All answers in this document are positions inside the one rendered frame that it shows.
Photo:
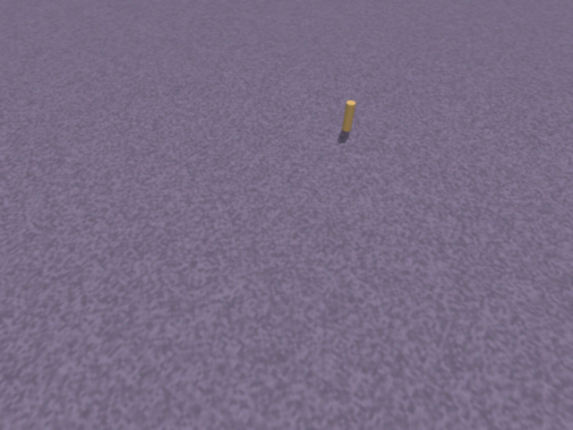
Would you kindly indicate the can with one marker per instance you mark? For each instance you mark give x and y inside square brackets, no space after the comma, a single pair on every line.
[348,117]

